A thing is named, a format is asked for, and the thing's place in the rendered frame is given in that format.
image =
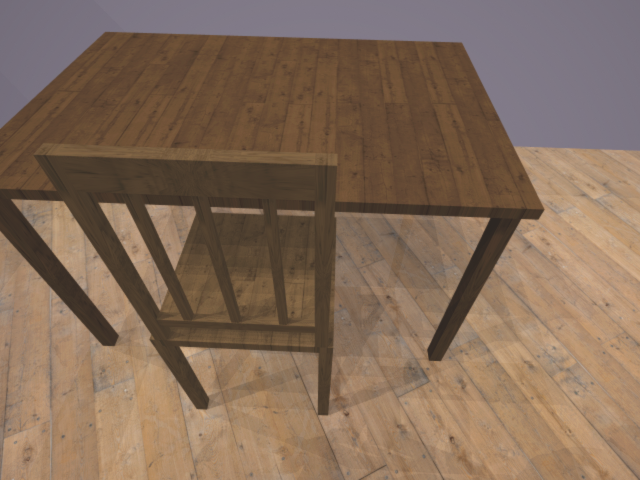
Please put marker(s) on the table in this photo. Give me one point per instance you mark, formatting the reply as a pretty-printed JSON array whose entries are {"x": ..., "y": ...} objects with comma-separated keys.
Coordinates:
[{"x": 413, "y": 126}]

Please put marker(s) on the chair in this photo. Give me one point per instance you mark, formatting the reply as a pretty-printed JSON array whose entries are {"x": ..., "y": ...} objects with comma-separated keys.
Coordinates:
[{"x": 243, "y": 281}]

